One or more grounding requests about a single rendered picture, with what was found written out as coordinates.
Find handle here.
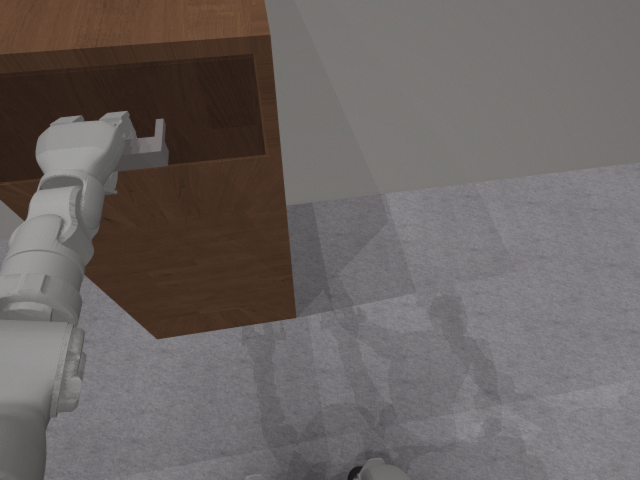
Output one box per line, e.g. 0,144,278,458
113,118,169,172

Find drawer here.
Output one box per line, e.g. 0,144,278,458
0,54,265,183

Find right robot shin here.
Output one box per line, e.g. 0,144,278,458
359,458,385,474

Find left robot hand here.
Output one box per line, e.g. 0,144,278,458
35,111,137,195

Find left robot upper arm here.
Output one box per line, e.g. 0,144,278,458
0,320,87,480

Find cabinet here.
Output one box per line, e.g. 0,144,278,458
0,0,296,339

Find left robot forearm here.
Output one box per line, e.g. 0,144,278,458
0,169,105,327

